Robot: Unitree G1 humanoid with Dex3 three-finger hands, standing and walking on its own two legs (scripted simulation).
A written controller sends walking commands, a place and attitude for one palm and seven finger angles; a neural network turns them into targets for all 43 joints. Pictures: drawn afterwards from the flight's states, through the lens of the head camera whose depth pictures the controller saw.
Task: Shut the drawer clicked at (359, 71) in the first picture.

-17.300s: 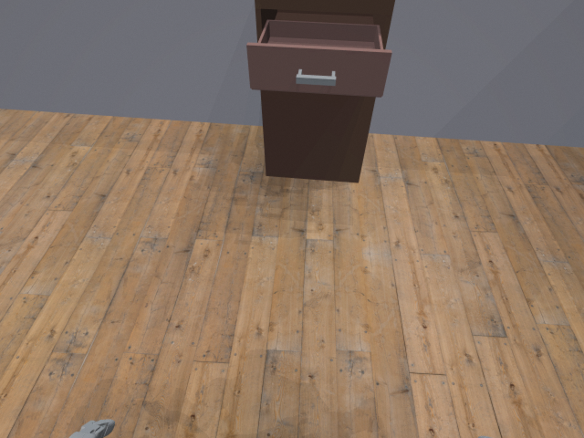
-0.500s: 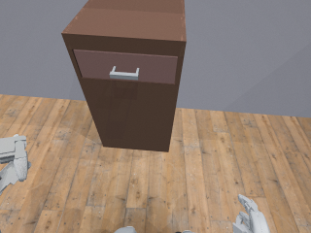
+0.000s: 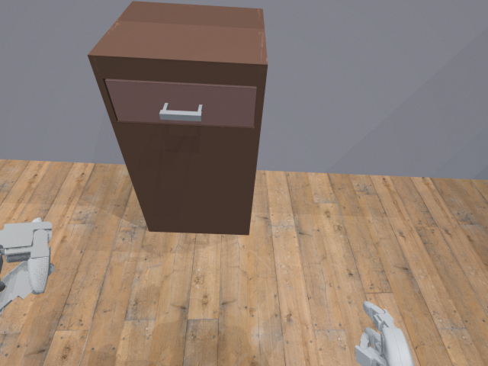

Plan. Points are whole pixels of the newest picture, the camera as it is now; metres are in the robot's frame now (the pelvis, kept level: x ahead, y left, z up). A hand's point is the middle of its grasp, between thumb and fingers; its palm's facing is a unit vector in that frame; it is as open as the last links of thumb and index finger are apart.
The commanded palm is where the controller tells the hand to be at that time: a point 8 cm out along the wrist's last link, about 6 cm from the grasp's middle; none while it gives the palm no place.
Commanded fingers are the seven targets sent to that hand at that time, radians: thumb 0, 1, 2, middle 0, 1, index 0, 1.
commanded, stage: stop stepping back and stand still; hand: left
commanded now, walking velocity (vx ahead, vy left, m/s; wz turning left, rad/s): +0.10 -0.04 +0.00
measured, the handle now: (182, 111) +0.80 +0.21 -0.04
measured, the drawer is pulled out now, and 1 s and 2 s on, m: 0.00 0.00 0.00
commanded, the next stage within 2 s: let the arm hang, fingers relaxed in 0.72 s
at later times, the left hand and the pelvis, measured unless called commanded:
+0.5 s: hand out of the picture +0.12 +0.27 +0.17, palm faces +0.44 -0.82 -0.37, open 3.2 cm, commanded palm +0.07 +0.30 +0.18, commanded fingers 0.00 0.90 0.90 -1.40 -1.60 -1.40 -1.60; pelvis -0.06 +0.02 +0.00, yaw +0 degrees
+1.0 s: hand out of the picture +0.09 +0.25 -0.08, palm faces +0.08 -0.92 -0.39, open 3.0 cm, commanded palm none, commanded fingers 0.00 0.90 0.90 -1.00 -1.17 -1.00 -1.17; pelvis -0.08 +0.01 -0.01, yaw +2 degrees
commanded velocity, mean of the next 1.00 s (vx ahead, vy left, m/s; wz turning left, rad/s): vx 0.03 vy -0.02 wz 0.00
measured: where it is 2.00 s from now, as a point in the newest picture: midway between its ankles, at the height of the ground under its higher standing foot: outside the picture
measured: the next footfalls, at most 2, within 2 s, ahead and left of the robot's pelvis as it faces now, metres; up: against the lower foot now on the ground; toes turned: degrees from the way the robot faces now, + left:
left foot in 0.44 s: +0.02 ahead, +0.11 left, +0.00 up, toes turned -1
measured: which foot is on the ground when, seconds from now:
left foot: down 0.00-0.30, up 0.32-0.42, down 0.44-1.00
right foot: down 0.00-1.00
